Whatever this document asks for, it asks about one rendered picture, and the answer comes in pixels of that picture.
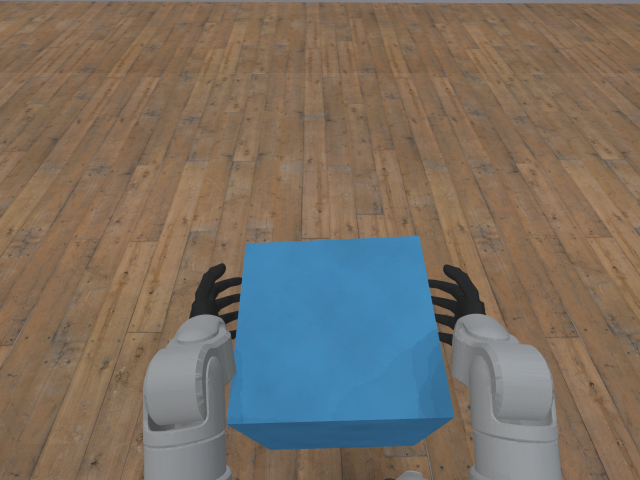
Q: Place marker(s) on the carton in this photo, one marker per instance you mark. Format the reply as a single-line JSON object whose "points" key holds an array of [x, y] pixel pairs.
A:
{"points": [[337, 346]]}

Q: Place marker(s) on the left robot hand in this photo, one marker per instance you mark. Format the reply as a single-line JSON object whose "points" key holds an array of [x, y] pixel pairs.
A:
{"points": [[207, 292]]}

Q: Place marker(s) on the left robot forearm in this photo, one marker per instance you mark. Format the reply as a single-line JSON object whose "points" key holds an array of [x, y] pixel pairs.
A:
{"points": [[184, 415]]}

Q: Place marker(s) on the right robot hand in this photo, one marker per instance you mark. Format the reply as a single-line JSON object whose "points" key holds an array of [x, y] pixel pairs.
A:
{"points": [[465, 293]]}

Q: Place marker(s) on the right robot forearm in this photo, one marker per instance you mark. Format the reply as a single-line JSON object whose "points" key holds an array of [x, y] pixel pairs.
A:
{"points": [[512, 402]]}

